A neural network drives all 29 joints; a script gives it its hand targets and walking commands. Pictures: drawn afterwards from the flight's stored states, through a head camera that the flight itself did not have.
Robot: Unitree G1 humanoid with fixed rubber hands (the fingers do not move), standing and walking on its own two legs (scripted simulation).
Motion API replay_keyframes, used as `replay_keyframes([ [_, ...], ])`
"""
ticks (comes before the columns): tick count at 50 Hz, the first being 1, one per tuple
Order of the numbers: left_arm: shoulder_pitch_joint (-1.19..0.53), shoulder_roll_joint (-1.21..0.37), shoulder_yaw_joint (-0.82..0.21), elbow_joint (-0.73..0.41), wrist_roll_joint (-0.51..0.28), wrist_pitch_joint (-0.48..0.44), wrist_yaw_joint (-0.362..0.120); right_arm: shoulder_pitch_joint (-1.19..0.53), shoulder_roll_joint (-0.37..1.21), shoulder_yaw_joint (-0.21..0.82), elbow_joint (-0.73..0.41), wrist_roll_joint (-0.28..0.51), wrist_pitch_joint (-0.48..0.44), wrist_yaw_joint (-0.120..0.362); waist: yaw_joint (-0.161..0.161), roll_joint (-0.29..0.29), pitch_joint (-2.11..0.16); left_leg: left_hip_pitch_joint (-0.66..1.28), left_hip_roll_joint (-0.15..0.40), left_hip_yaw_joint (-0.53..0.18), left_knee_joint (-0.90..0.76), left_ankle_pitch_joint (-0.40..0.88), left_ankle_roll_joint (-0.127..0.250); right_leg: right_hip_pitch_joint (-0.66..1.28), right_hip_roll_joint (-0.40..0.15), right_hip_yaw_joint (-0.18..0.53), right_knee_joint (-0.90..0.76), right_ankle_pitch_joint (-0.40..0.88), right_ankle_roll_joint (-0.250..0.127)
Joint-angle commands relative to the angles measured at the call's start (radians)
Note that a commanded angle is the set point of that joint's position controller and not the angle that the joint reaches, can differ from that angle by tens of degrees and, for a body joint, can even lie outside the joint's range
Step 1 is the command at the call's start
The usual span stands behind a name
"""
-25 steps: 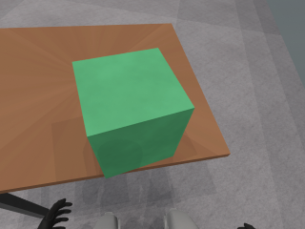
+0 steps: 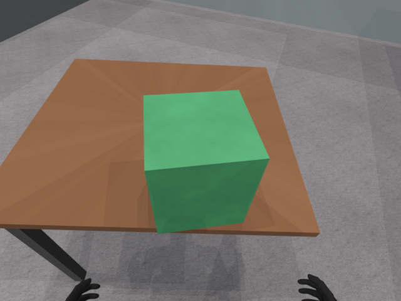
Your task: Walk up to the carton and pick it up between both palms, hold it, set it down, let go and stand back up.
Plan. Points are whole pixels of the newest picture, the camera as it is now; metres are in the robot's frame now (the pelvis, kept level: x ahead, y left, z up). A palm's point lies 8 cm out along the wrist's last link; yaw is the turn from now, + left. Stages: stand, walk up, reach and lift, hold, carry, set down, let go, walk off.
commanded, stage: walk up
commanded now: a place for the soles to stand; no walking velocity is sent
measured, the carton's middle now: (197, 164) +0.41 +0.01 +0.03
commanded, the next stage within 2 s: reach and lift in 1.24 s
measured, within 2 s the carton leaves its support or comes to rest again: neither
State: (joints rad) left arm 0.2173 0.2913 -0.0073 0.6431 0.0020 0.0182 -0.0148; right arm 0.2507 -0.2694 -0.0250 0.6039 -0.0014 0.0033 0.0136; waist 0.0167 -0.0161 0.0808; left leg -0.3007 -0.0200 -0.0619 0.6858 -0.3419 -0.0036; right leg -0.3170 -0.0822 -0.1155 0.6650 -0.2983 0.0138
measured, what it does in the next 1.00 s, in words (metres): stands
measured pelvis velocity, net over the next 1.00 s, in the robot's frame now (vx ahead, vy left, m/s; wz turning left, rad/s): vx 0.03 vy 0.01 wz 0.12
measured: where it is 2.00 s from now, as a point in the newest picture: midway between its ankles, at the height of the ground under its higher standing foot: outside the picture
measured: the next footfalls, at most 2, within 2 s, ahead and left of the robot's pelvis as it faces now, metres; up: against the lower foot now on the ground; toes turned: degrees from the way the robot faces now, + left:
none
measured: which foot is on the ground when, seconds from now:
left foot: down 0.00-1.00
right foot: down 0.00-1.00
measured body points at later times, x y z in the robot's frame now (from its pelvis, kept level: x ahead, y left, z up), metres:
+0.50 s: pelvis +0.01 +0.01 +0.00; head +0.02 +0.01 +0.45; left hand +0.09 +0.29 -0.10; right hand +0.14 -0.25 -0.10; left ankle +0.02 +0.12 -0.72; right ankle +0.04 -0.13 -0.72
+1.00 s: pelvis +0.03 +0.01 +0.00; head +0.04 +0.02 +0.45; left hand +0.10 +0.30 -0.10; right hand +0.18 -0.24 -0.10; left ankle +0.02 +0.12 -0.72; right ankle +0.04 -0.13 -0.72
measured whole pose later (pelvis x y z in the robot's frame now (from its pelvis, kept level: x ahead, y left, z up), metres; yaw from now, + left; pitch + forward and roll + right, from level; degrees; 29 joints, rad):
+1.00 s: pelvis +0.03 +0.01 +0.00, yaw +7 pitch -2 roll -1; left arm 0.29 0.31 0.02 0.64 0.02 0.02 0.01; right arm 0.26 -0.30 -0.04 0.63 0.00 0.03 0.03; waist 0.01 0.01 0.05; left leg -0.29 -0.10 -0.16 0.69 -0.36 0.03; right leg -0.25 -0.15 -0.22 0.65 -0.35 0.04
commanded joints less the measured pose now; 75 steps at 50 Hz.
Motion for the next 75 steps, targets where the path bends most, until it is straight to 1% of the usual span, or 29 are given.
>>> replay_keyframes([
  [1,-0.035,0.14,0.047,-0.097,0.005,-0.036,0.003,0.019,-0.148,-0.046,-0.075,0.004,-0.02,0.006,-0.022,0.073,-0.087,-0.015,0.078,-0.142,-0.183,0.091,0.059,0.041,-0.076,0.126,-0.205,-0.056,-0.062],
  [3,-0.017,0.136,0.047,-0.088,0.005,-0.034,0.002,0.011,-0.145,-0.045,-0.079,0.004,-0.022,0.006,-0.016,0.085,-0.057,-0.069,0.08,-0.16,-0.22,0.025,0.064,0.061,-0.063,0.108,-0.208,-0.079,-0.052],
  [6,0.009,0.139,0.05,-0.077,0.009,-0.035,0.003,0.009,-0.141,-0.046,-0.078,0.003,-0.023,0.005,-0.011,0.081,-0.022,-0.129,0.072,-0.175,-0.254,-0.062,0.062,0.083,-0.063,0.101,-0.217,-0.101,-0.052],
  [9,0.027,0.139,0.051,-0.07,0.01,-0.039,0.004,0.016,-0.143,-0.047,-0.077,0.001,-0.026,0.004,-0.009,0.07,-0.018,-0.137,0.067,-0.182,-0.257,-0.051,0.061,0.094,-0.066,0.095,-0.222,-0.093,-0.055],
  [14,0.038,0.144,0.051,-0.066,0.011,-0.042,0.005,0.031,-0.143,-0.047,-0.076,-0.001,-0.03,0.003,-0.011,0.044,-0.04,-0.118,0.056,-0.181,-0.233,0.027,0.059,0.108,-0.079,0.084,-0.226,-0.069,-0.061],
  [15,0.057,0.158,0.066,-0.069,0.019,-0.046,0.015,0.026,-0.16,-0.052,-0.075,-0.007,-0.021,0.011,-0.009,0.055,-0.04,-0.125,0.037,-0.16,-0.191,0.075,0.066,0.118,-0.104,0.105,-0.243,-0.075,-0.072],
  [18,0.07,0.202,0.078,-0.061,0.025,-0.043,0.027,0.049,-0.137,-0.052,-0.077,-0.017,-0.012,0.019,-0.015,-0.02,-0.06,-0.091,0.014,-0.102,-0.099,0.131,0.05,0.105,-0.194,0.144,-0.295,-0.118,-0.115],
  [20,0.062,0.203,0.079,-0.062,0.026,-0.037,0.029,0.06,-0.136,-0.054,-0.075,-0.018,-0.011,0.021,-0.02,-0.043,-0.057,-0.066,0.013,-0.092,-0.094,0.127,0.047,0.081,-0.212,0.128,-0.302,-0.128,-0.125],
  [23,0.041,0.187,0.075,-0.073,0.021,-0.027,0.027,0.067,-0.15,-0.06,-0.071,-0.011,-0.013,0.022,-0.023,-0.031,-0.047,-0.06,0.019,-0.133,-0.139,0.146,0.061,0.064,-0.163,0.061,-0.254,-0.143,-0.097],
  [27,0.058,0.15,0.067,-0.081,0.01,-0.021,0.024,0.056,-0.184,-0.065,-0.062,0.0,-0.01,0.016,-0.013,0.06,-0.052,-0.137,0.047,-0.253,-0.239,0.128,0.099,0.139,-0.063,0.011,-0.134,-0.076,-0.056],
  [29,0.078,0.143,0.066,-0.078,0.009,-0.023,0.026,0.044,-0.185,-0.061,-0.06,0.002,-0.006,0.012,-0.007,0.081,-0.057,-0.16,0.056,-0.287,-0.265,0.132,0.11,0.175,-0.041,0.015,-0.117,-0.047,-0.05],
  [31,0.088,0.149,0.068,-0.076,0.012,-0.028,0.028,0.044,-0.179,-0.056,-0.058,0.001,-0.003,0.01,-0.006,0.079,-0.068,-0.15,0.046,-0.272,-0.247,0.196,0.102,0.195,-0.049,0.023,-0.129,-0.009,-0.055],
  [34,0.098,0.164,0.071,-0.076,0.017,-0.033,0.032,0.054,-0.175,-0.052,-0.053,-0.002,-0.001,0.01,-0.011,0.065,-0.103,-0.108,0.028,-0.228,-0.19,0.313,0.086,0.215,-0.08,0.028,-0.134,0.08,-0.067],
  [36,0.101,0.172,0.073,-0.077,0.018,-0.031,0.033,0.055,-0.176,-0.053,-0.054,-0.004,0.001,0.01,-0.013,0.057,-0.114,-0.09,0.022,-0.211,-0.162,0.342,0.08,0.215,-0.099,0.028,-0.132,0.114,-0.076],
  [42,0.094,0.179,0.075,-0.083,0.017,-0.018,0.035,0.041,-0.176,-0.056,-0.063,-0.002,0.006,0.012,-0.014,0.038,-0.082,-0.111,0.011,-0.205,-0.146,0.305,0.078,0.193,-0.114,0.02,-0.133,0.082,-0.085],
  [49,0.094,0.167,0.074,-0.088,0.013,-0.018,0.033,0.02,-0.188,-0.059,-0.065,0.0,0.006,0.012,-0.014,0.046,-0.083,-0.114,0.016,-0.244,-0.169,0.322,0.09,0.2,-0.088,0.003,-0.104,0.075,-0.072],
  [52,0.102,0.168,0.075,-0.088,0.014,-0.019,0.033,0.01,-0.187,-0.058,-0.063,0.0,0.008,0.011,-0.011,0.045,-0.088,-0.113,0.012,-0.244,-0.165,0.33,0.091,0.212,-0.089,0.005,-0.107,0.083,-0.073],
  [54,0.109,0.175,0.078,-0.086,0.016,-0.02,0.033,0.006,-0.183,-0.057,-0.062,-0.001,0.009,0.011,-0.009,0.036,-0.092,-0.11,0.003,-0.229,-0.148,0.332,0.085,0.218,-0.102,0.011,-0.118,0.096,-0.08],
  [57,0.117,0.192,0.083,-0.083,0.02,-0.019,0.034,0.004,-0.175,-0.056,-0.063,-0.004,0.01,0.012,-0.006,0.009,-0.092,-0.102,-0.012,-0.191,-0.103,0.32,0.071,0.214,-0.143,0.027,-0.146,0.108,-0.102],
  [60,0.118,0.21,0.087,-0.08,0.023,-0.016,0.035,0.007,-0.165,-0.056,-0.065,-0.007,0.01,0.014,-0.004,-0.024,-0.083,-0.084,-0.019,-0.152,-0.057,0.289,0.057,0.184,-0.192,0.042,-0.18,0.087,-0.129],
  [62,0.107,0.213,0.087,-0.082,0.024,-0.013,0.036,0.013,-0.164,-0.057,-0.065,-0.007,0.008,0.015,-0.008,-0.032,-0.074,-0.068,-0.017,-0.144,-0.055,0.279,0.055,0.157,-0.202,0.033,-0.184,0.07,-0.134],
  [63,-0.272,0.15,0.075,-0.249,-0.022,0.105,0.053,-0.287,-0.076,-0.103,0.205,-0.139,-0.18,0.007,-0.075,0.127,-0.136,-0.048,0.099,0.007,-0.165,0.275,-0.053,0.004,0.078,-0.014,-0.039,0.04,-0.063],
  [64,-0.153,0.103,0.073,-0.271,-0.001,0.138,0.062,-0.245,-0.14,-0.121,0.288,-0.12,-0.258,0.029,-0.034,0.136,-0.089,-0.146,0.118,-0.01,-0.19,0.342,-0.068,0.152,0.109,-0.02,-0.008,0.068,-0.053],
  [65,-0.144,0.115,0.096,-0.288,0.002,0.147,0.061,-0.251,-0.146,-0.127,0.311,-0.114,-0.29,0.033,-0.031,0.086,-0.135,-0.125,0.106,0.001,-0.172,0.392,-0.067,0.16,0.1,-0.002,-0.029,0.078,-0.049],
  [66,-0.123,0.114,0.106,-0.297,0.004,0.153,0.061,-0.253,-0.145,-0.12,0.34,-0.112,-0.303,0.032,-0.029,0.057,-0.149,-0.118,0.085,0.003,-0.168,0.446,-0.073,0.188,0.097,-0.004,-0.046,0.103,-0.042],
  [68,-0.091,0.114,0.125,-0.299,0.014,0.164,0.069,-0.277,-0.161,-0.108,0.373,-0.105,-0.334,0.035,-0.002,0.069,-0.152,-0.112,0.054,0.026,-0.19,0.471,-0.078,0.25,0.105,-0.017,-0.083,0.097,-0.04],
  [70,-0.065,0.115,0.146,-0.28,0.021,0.18,0.068,-0.287,-0.147,-0.087,0.366,-0.087,-0.342,0.039,0.014,0.065,-0.141,-0.064,0.029,0.056,-0.228,0.452,-0.059,0.295,0.114,-0.013,-0.142,0.11,-0.043],
  [72,-0.037,0.116,0.155,-0.246,0.014,0.19,0.056,-0.282,-0.116,-0.062,0.33,-0.064,-0.343,0.032,0.033,0.043,-0.141,-0.015,0.009,0.083,-0.241,0.419,-0.042,0.316,0.115,0.007,-0.206,0.117,-0.044],
  [75,-0.025,0.124,0.166,-0.208,-0.001,0.193,0.041,-0.284,-0.074,-0.032,0.233,-0.044,-0.329,0.015,0.065,0.016,-0.135,-0.014,-0.01,0.116,-0.271,0.348,-0.02,0.364,0.106,0.043,-0.266,0.092,-0.038],
])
